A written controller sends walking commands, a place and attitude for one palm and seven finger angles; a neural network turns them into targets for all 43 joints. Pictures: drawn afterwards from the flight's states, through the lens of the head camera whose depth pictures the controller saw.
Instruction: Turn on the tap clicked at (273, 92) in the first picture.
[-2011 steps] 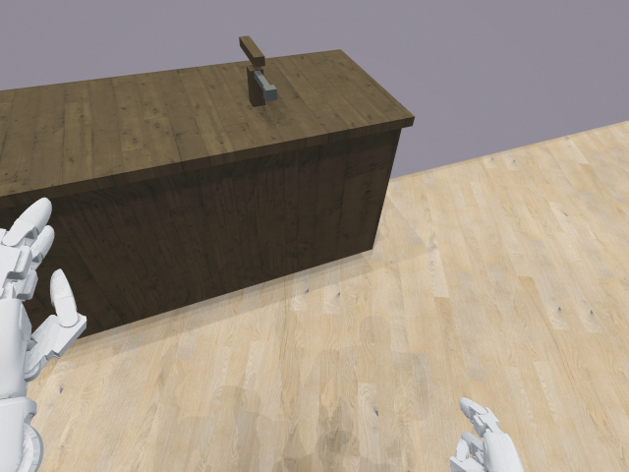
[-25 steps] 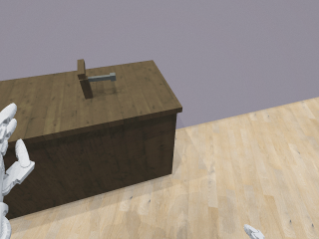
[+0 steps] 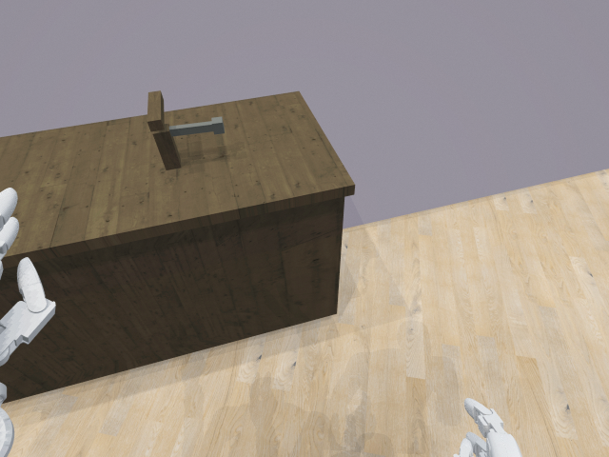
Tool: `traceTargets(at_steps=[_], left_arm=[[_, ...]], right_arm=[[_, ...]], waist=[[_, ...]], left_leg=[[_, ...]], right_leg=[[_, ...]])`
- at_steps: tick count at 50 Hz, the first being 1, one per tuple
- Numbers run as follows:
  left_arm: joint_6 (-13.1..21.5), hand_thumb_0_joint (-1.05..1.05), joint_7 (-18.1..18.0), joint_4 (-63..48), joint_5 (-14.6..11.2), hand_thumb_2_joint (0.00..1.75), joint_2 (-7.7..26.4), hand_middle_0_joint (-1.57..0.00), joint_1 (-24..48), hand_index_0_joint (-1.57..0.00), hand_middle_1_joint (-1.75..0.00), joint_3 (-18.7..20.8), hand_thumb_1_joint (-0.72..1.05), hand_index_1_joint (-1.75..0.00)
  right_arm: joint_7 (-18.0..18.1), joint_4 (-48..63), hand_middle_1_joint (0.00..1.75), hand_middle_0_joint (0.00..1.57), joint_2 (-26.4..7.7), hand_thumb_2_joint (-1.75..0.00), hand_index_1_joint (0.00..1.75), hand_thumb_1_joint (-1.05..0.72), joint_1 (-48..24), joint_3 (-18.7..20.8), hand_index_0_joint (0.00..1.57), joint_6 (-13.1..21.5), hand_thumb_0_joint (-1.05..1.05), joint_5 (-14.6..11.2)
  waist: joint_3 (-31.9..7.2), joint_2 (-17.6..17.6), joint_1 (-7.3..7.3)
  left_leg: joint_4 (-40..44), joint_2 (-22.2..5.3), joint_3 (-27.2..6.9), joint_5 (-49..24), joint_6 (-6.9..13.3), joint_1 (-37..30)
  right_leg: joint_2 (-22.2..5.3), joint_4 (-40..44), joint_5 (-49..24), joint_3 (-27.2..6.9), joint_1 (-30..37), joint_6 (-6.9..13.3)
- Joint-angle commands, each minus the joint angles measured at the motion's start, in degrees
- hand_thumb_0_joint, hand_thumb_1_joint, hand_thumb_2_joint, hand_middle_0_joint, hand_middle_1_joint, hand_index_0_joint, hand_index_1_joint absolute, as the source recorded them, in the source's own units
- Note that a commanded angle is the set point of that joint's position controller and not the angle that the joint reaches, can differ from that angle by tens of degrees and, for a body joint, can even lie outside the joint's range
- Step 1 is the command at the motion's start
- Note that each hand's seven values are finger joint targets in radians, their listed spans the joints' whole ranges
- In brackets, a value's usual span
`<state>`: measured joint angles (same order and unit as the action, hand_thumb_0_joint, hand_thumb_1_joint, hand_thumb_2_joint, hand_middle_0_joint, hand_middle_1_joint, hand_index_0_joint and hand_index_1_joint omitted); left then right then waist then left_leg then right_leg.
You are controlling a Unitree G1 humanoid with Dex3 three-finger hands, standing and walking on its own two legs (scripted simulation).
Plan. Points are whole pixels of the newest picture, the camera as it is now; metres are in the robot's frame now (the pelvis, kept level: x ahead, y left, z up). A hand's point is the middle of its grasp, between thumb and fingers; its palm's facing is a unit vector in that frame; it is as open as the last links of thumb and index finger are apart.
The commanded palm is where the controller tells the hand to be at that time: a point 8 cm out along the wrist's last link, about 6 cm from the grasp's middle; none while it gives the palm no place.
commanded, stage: stand and check the lever's angle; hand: left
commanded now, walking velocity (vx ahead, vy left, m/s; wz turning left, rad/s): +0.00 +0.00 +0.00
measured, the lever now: (218, 125) +0.79 +0.24 +0.03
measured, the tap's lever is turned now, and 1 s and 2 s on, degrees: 85 85 85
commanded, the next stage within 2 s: stand and wait in 0.10 s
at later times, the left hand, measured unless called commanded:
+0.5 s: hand (74, 281) +0.25 +0.25 +0.17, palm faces +0.36 -0.84 -0.40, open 7.4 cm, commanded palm +0.20 +0.29 +0.19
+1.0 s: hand (46, 314) +0.22 +0.27 +0.16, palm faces +0.38 -0.85 -0.37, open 7.4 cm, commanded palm +0.17 +0.31 +0.19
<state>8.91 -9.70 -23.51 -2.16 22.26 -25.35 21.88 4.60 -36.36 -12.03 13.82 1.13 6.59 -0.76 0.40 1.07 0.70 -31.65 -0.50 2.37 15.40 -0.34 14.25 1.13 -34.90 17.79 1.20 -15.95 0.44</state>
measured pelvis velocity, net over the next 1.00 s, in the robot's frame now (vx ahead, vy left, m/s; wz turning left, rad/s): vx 0.00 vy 0.03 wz -0.02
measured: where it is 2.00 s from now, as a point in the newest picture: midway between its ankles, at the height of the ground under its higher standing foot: outside the picture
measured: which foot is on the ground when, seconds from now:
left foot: down 0.00-1.00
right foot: down 0.00-1.00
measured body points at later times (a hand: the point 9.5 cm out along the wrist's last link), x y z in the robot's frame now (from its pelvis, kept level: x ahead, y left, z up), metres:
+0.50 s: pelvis +0.03 +0.02 +0.01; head +0.04 +0.01 +0.46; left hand +0.23 +0.30 +0.19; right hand +0.22 -0.22 -0.06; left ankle +0.02 +0.13 -0.73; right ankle +0.02 -0.08 -0.73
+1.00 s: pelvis +0.00 +0.03 +0.02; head +0.00 +0.03 +0.47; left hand +0.19 +0.31 +0.18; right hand +0.16 -0.21 -0.07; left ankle +0.02 +0.13 -0.73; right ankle +0.02 -0.08 -0.73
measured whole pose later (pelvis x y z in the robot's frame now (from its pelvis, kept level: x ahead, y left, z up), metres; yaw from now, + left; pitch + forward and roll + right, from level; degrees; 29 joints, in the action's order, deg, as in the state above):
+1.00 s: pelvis +0.00 +0.03 +0.02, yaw -1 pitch -1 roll -1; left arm 6.9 -8.7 -23.4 -2.8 19.2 -26.1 16.6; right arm 4.4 -36.1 -12.0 12.1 0.1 3.9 0.1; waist 0.7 1.9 -0.9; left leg -24.3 -0.2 2.2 11.5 1.7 11.7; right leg 2.2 -20.2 8.9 -0.1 -10.2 0.8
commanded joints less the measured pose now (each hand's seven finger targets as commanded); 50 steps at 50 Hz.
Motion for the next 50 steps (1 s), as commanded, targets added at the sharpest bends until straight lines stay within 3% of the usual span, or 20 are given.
traceTargets(at_steps=[1, 2, 3, 4, 5, 7, 8, 9, 10, 11, 13, 14, 17, 19, 23, 24, 29, 31, 43, 50], left_arm=[[2.8, 0.0, 0.9, -9.8, 0.0, 0.9, 7.4, -0.2, 4.0, -0.2, -0.3, 2.2, 0.9, -0.3], [2.7, 0.0, 1.1, -11.5, -0.3, 0.9, 7.1, -0.2, 6.1, -0.2, -0.3, 1.4, 0.9, -0.3], [2.7, 0.0, 1.1, -12.1, -0.6, 0.9, 7.4, -0.2, 5.4, -0.2, -0.3, 1.5, 0.9, -0.3], [2.9, 0.0, 1.0, -13.7, -0.5, 0.9, 8.8, -0.2, 6.1, -0.2, -0.3, 2.3, 0.9, -0.3], [3.5, 0.0, 0.8, -15.6, -0.5, 0.9, 8.8, -0.2, 6.8, -0.2, -0.3, 2.4, 0.9, -0.3], [4.4, 0.0, 0.3, -17.8, -0.6, 0.9, 10.2, -0.2, 6.0, -0.2, -0.3, 4.3, 0.9, -0.3], [4.5, 0.0, 0.0, -18.2, -0.8, 0.9, 10.1, -0.2, 5.0, -0.2, -0.3, 4.7, 0.9, -0.3], [4.4, 0.0, -0.3, -19.0, -0.9, 0.9, 11.0, -0.2, 4.4, -0.2, -0.3, 5.8, 0.9, -0.3], [4.4, 0.0, -0.3, -19.4, -1.2, 0.9, 9.7, -0.2, 3.5, -0.2, -0.3, 5.0, 0.9, -0.3], [4.4, 0.0, -0.2, -18.5, -1.3, 0.9, 9.5, -0.2, 2.5, -0.2, -0.3, 5.0, 0.9, -0.3], [3.6, 0.0, 0.0, -17.0, -1.0, 0.9, 9.0, -0.2, 0.6, -0.2, -0.3, 5.3, 0.9, -0.3], [3.6, 0.0, 0.1, -16.4, -1.1, 0.9, 9.4, -0.2, -0.1, -0.2, -0.3, 5.9, 0.9, -0.3], [3.1, 0.0, 0.6, -14.0, -1.3, 0.9, 7.4, -0.2, -1.7, -0.2, -0.3, 4.1, 0.9, -0.3], [2.7, 0.0, 0.9, -13.4, -1.4, 0.9, 6.9, -0.2, -2.4, -0.2, -0.3, 3.3, 0.9, -0.3], [2.2, 0.0, 1.0, -14.5, -1.5, 0.9, 7.1, -0.2, -0.7, -0.2, -0.3, 2.4, 0.9, -0.3], [2.2, 0.0, 0.8, -15.2, -1.4, 0.9, 8.8, -0.2, 0.6, -0.2, -0.3, 3.6, 0.9, -0.3], [2.5, 0.0, 0.4, -16.9, -1.3, 0.9, 10.0, -0.2, 4.3, -0.2, -0.3, 4.1, 0.9, -0.3], [2.5, 0.0, 0.3, -15.3, -1.3, 0.9, 8.4, -0.2, 4.0, -0.2, -0.3, 2.8, 0.9, -0.3], [2.0, 0.0, 0.5, -11.3, -1.1, 0.9, 6.8, -0.2, 3.5, -0.2, -0.3, 1.4, 0.9, -0.3], [3.0, 0.0, -0.1, -14.3, -0.5, 0.9, 7.9, -0.2, 5.3, -0.2, -0.3, 2.2, 0.9, -0.3]], right_arm=[[-0.5, 8.3, 0.3, 0.2, -6.4, -0.9, 0.3, -0.9, -6.8, 2.1, 0.2, 2.6, 0.0, 0.3], [-1.1, 8.2, 0.3, 0.2, -6.0, -0.9, 0.3, -0.9, -6.5, 2.3, 0.2, 2.7, 0.0, 0.0], [-1.3, 8.7, 0.3, 0.2, -6.6, -0.9, 0.3, -0.9, -6.3, 3.1, 0.2, 2.8, 0.0, -0.1], [-1.5, 8.8, 0.3, 0.2, -6.7, -0.9, 0.3, -0.9, -7.1, 2.9, 0.2, 2.7, 0.0, -0.1], [-1.5, 8.7, 0.3, 0.2, -5.9, -0.9, 0.3, -0.9, -7.2, 2.2, 0.2, 2.8, 0.0, 0.0], [-1.1, 8.4, 0.3, 0.2, -5.3, -0.9, 0.3, -0.9, -7.0, 1.5, 0.2, 2.9, 0.0, 0.5], [-0.8, 8.5, 0.3, 0.2, -5.4, -0.9, 0.3, -0.9, -7.3, 1.5, 0.2, 2.8, 0.0, 0.7], [-0.5, 8.8, 0.3, 0.2, -6.2, -0.9, 0.3, -0.9, -8.1, 1.9, 0.2, 2.7, 0.0, 0.8], [-0.4, 9.1, 0.3, 0.2, -6.3, -0.9, 0.3, -0.9, -8.0, 1.9, 0.2, 2.2, 0.0, 0.6], [-0.4, 9.4, 0.3, 0.2, -6.8, -0.9, 0.3, -0.9, -8.1, 2.4, 0.2, 1.8, 0.0, 0.1], [-0.4, 10.0, 0.3, 0.2, -6.2, -0.9, 0.3, -0.9, -8.0, 2.0, 0.2, 1.2, 0.0, 0.2], [-0.4, 9.9, 0.3, 0.2, -6.1, -0.9, 0.3, -0.9, -8.0, 2.0, 0.2, 1.1, 0.0, 0.3], [-0.6, 10.2, 0.3, 0.2, -6.5, -0.9, 0.3, -0.9, -7.2, 2.2, 0.2, 0.7, 0.0, 0.0], [-0.6, 10.5, 0.3, 0.2, -6.7, -0.9, 0.3, -0.9, -7.3, 2.3, 0.2, 0.4, 0.0, -0.1], [-0.4, 11.0, 0.3, 0.2, -6.9, -0.9, 0.3, -0.9, -7.8, 2.1, 0.2, -0.2, 0.0, -0.1], [-0.1, 11.1, 0.3, 0.2, -7.0, -0.9, 0.3, -0.9, -8.4, 2.0, 0.2, -0.3, 0.0, 0.2], [0.4, 11.5, 0.3, 0.2, -7.0, -0.9, 0.3, -0.9, -9.3, 1.7, 0.2, -0.3, 0.0, 0.5], [0.4, 11.3, 0.3, 0.2, -6.6, -0.9, 0.3, -0.9, -9.0, 1.4, 0.2, -0.2, 0.0, 0.6], [0.2, 10.3, 0.3, 0.2, -6.8, -0.9, 0.3, -0.9, -9.2, 1.5, 0.2, 0.1, 0.0, 0.7], [0.6, 10.0, 0.3, 0.2, -6.7, -0.9, 0.3, -0.9, -9.5, 1.3, 0.2, 0.8, 0.0, 1.0]], waist=[[-1.0, -11.7, 0.04], [-2.2, -14.2, -0.02], [-1.7, -15.0, -0.6], [-2.1, -12.2, -0.97], [-3.2, -9.5, -1.02], [-6.2, -3.6, -0.89], [-7.3, -0.6, -0.96], [-8.6, 2.8, -1.33], [-9.6, 4.5, -1.74], [-8.7, 4.5, -2.05], [-7.0, 4.7, -1.38], [-8.0, 5.1, -1.33], [-10.3, 1.2, -0.93], [-10.5, 1.7, -0.85], [-9.8, 1.0, -0.98], [-9.0, 1.5, -1.08], [-6.6, 4.7, -1.5], [-5.4, 4.5, -1.5], [-4.4, -0.7, -1.5], [-3.8, 3.4, -1.56]], left_leg=[[-3.9, -1.2, -2.1, 2.4, 2.1, 7.8], [-6.9, -0.3, -1.5, 4.3, 1.0, 7.0], [-10.1, -0.3, -2.1, 4.6, 0.7, 7.8], [-11.3, -0.8, -2.8, 5.7, 0.7, 8.9], [-8.6, -1.3, -3.2, 6.0, 0.9, 8.7], [2.6, -1.1, -3.1, -1.4, 1.4, 2.6], [6.4, -1.2, -3.5, -10.8, 1.6, -2.5], [7.7, -3.6, -5.5, -19.3, 1.9, -7.5], [8.0, -6.1, -8.2, -22.1, 2.7, -10.0], [8.5, -7.3, -9.2, -18.7, 3.2, -8.9], [7.2, -6.1, -7.7, -21.7, 2.9, -6.7], [6.8, -5.8, -7.0, -24.4, 2.5, -7.2], [5.2, -5.5, -5.2, -29.5, 1.6, -8.3], [5.1, -5.3, -4.6, -30.4, 1.4, -8.9], [6.5, -5.2, -4.6, -26.4, 1.3, -8.0], [7.2, -5.1, -4.8, -25.2, 1.3, -7.5], [9.8, -4.4, -5.3, -17.9, 1.4, -5.1], [10.5, -4.1, -5.4, -13.9, 1.5, -3.8], [11.8, -2.6, -5.0, -3.5, 1.4, -2.8], [14.6, -3.1, -6.6, 0.9, 1.7, -0.8]], right_leg=[[-10.6, 17.8, -8.1, -18.0, 7.0, 4.0], [-14.0, 19.9, -5.4, -21.1, 6.0, 5.3], [-15.4, 20.5, -8.9, -22.6, 7.2, 6.4], [-15.8, 19.5, -15.7, -22.8, 8.9, 6.6], [-16.0, 16.6, -23.0, -19.9, 11.7, 7.3], [-13.0, 10.9, -30.2, -13.8, 13.8, 5.5], [-10.1, 9.1, -28.4, -10.6, 12.4, 3.5], [-7.0, 7.8, -24.8, -8.2, 10.2, 1.9], [-4.6, 7.8, -18.9, -6.6, 8.0, 0.6], [-3.4, 9.7, -13.0, -6.2, 7.1, -0.1], [-2.9, 10.0, -19.3, -5.8, 8.9, 0.4], [-3.3, 9.7, -22.5, -5.5, 9.9, 0.5], [-3.6, 9.3, -29.5, -5.5, 11.8, 0.4], [-3.9, 9.5, -31.5, -5.7, 11.5, 0.4], [-3.6, 10.5, -28.8, -6.0, 10.7, 0.3], [-3.5, 10.9, -27.7, -6.0, 10.2, 0.3], [-2.8, 12.7, -20.4, -6.1, 9.5, 0.5], [-2.6, 13.9, -17.8, -6.4, 9.3, 0.5], [-2.7, 19.0, -9.5, -7.1, 6.8, 0.4], [-1.7, 18.0, -7.1, -5.8, 7.9, 0.3]])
